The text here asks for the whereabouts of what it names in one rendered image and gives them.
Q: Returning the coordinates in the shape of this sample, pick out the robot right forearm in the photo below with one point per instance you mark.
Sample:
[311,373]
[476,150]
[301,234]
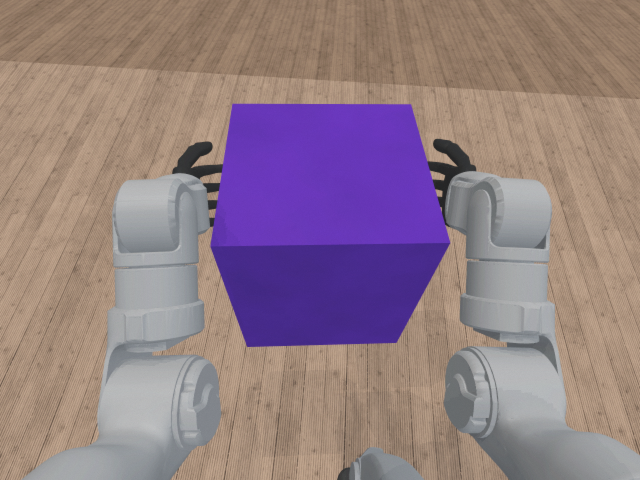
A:
[507,226]

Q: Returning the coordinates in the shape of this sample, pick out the robot right hand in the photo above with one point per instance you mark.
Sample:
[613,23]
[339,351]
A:
[459,157]

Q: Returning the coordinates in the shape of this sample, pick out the robot left hand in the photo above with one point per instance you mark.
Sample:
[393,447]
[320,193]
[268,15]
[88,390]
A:
[187,160]

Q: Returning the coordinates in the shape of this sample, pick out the right robot upper arm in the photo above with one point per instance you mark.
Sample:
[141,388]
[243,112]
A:
[511,401]

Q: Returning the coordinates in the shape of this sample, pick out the robot left forearm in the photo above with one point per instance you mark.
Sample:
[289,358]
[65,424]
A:
[155,228]

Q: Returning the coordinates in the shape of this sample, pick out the right robot thigh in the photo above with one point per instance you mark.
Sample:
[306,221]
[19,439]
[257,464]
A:
[382,466]

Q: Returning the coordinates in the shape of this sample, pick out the carton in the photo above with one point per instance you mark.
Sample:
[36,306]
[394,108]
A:
[328,228]

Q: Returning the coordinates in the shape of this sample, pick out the robot right shin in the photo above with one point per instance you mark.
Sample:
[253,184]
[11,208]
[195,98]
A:
[372,450]

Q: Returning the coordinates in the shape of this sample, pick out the left robot upper arm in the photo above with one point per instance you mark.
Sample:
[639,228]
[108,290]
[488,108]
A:
[154,411]

